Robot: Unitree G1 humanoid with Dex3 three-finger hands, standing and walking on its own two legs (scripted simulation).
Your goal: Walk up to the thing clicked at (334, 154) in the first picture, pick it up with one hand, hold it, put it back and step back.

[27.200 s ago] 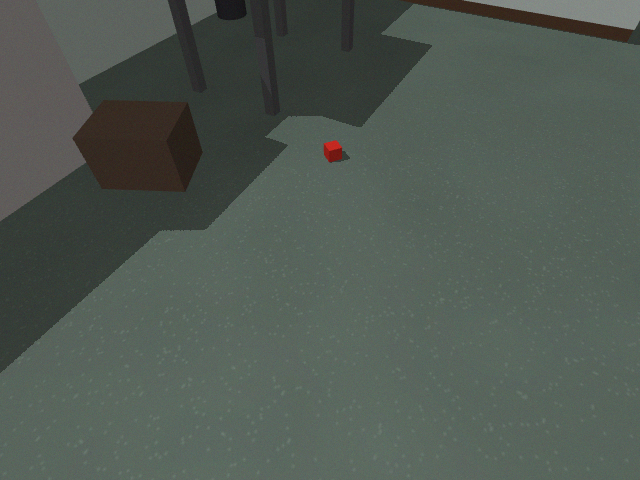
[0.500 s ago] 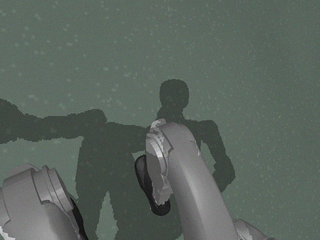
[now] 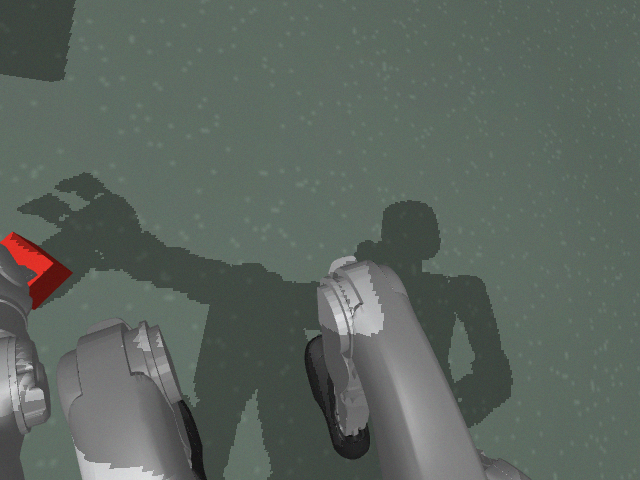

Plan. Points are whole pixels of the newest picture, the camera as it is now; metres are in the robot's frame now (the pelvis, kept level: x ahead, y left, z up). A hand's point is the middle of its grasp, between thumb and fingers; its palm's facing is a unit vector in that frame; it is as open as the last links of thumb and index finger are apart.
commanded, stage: withdraw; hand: left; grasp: from above
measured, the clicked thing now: (24, 272) +0.40 +0.32 -0.28
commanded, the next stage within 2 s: home in 0.54 s
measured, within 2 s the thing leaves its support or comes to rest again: neither
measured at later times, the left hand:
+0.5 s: hand out of the picture +0.39 +0.35 -0.09, palm faces -0.47 -0.08 -0.88, open 13.9 cm
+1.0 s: hand out of the picture +0.40 +0.34 -0.10, palm faces -0.32 -0.29 -0.90, open 12.0 cm
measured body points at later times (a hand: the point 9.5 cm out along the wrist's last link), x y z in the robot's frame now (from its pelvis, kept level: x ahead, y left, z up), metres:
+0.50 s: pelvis -0.02 -0.01 +0.04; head +0.19 +0.08 +0.43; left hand +0.41 +0.35 -0.04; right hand +0.13 -0.28 -0.07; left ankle +0.06 +0.13 -0.29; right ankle +0.11 -0.12 -0.29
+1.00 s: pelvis +0.00 +0.00 +0.04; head +0.22 +0.07 +0.43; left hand +0.42 +0.35 -0.05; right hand +0.07 -0.26 -0.08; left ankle +0.06 +0.13 -0.29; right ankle +0.11 -0.12 -0.29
